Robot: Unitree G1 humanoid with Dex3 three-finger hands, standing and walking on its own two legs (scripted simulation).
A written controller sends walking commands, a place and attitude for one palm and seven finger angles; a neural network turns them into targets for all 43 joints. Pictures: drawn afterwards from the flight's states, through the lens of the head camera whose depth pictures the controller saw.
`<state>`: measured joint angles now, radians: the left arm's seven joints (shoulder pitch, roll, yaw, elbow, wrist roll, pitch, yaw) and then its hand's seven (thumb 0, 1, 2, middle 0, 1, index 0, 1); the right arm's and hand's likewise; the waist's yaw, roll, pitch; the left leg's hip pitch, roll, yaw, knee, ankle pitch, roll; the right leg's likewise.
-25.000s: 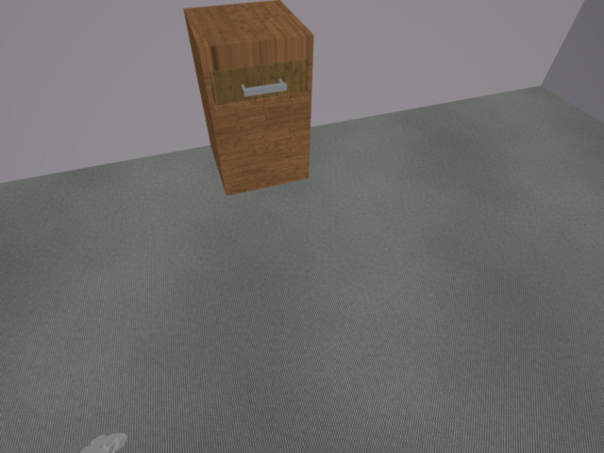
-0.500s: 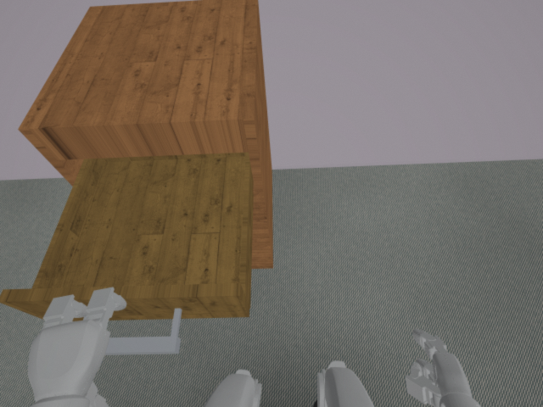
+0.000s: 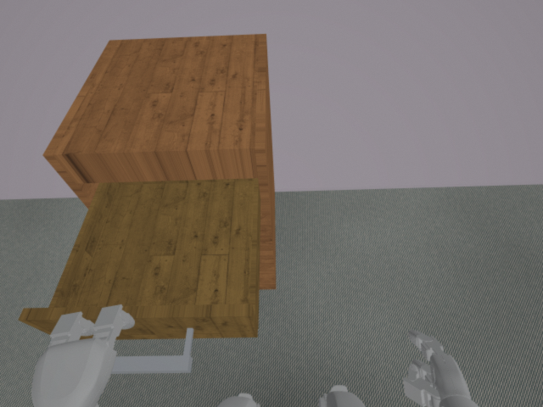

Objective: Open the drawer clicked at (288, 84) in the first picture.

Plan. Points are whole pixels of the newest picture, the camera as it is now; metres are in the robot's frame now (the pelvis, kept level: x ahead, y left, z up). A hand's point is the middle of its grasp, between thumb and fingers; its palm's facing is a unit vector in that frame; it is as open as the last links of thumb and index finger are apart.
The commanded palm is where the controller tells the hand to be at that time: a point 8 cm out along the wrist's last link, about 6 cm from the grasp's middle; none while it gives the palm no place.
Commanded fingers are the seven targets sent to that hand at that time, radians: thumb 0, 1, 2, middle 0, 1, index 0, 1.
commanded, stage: lift the hand off the handle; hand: left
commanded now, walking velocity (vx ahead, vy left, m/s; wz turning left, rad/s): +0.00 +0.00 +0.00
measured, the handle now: (143, 350) +0.22 +0.26 -0.14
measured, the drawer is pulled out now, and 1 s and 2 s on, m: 0.29 0.29 0.29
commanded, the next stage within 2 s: draw the hand back to the body in 0.62 s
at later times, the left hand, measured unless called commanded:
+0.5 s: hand (91, 358) +0.18 +0.26 +0.01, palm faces -0.05 -0.08 -1.00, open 13.8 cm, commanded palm +0.16 +0.26 +0.06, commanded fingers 0.00 -0.50 0.30 -0.30 -1.20 -0.30 -1.20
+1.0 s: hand (70, 335) +0.19 +0.27 +0.06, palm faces +0.05 -0.05 -1.00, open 13.8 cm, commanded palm +0.16 +0.26 +0.11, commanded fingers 0.00 -0.50 0.30 -0.30 -1.20 -0.30 -1.20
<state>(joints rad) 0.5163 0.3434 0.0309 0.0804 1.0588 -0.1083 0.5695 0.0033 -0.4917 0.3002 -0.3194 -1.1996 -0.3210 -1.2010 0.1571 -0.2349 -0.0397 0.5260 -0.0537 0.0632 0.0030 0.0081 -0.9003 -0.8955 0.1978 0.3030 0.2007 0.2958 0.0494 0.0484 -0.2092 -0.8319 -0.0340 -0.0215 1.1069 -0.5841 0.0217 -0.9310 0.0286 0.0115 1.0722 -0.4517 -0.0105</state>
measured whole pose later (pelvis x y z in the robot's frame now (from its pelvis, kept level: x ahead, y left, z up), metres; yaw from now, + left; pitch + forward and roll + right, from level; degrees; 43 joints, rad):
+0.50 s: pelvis +0.02 +0.00 +0.02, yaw +0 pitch +14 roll -1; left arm 0.55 0.37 0.02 0.00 1.04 -0.07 0.51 0.00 -0.49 0.30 -0.32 -1.20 -0.32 -1.20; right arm 0.20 -0.24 -0.03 0.50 -0.04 0.07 0.01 0.01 -0.90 -0.90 0.20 0.30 0.20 0.30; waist 0.05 0.05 -0.18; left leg -0.67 -0.03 -0.02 0.97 -0.55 0.03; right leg -0.77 0.03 0.02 0.95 -0.42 -0.01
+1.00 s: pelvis +0.02 +0.01 +0.03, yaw -1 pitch +12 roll -1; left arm 0.57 0.39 0.05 -0.12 0.99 -0.05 0.48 0.00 -0.49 0.30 -0.32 -1.20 -0.32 -1.20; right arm 0.18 -0.23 -0.03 0.51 -0.03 0.07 0.02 0.01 -0.90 -0.90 0.20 0.30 0.20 0.30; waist 0.07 0.07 -0.18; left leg -0.58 -0.03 -0.01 0.90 -0.54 0.03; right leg -0.68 0.03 0.03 0.89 -0.42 0.00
